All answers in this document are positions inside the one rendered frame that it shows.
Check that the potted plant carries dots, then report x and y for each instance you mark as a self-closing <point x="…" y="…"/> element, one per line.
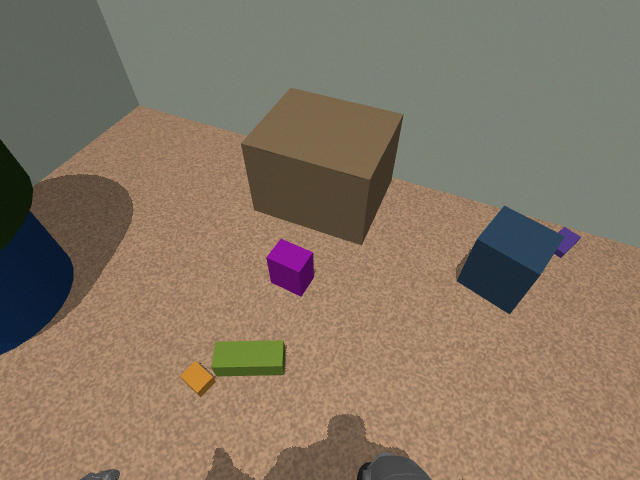
<point x="36" y="274"/>

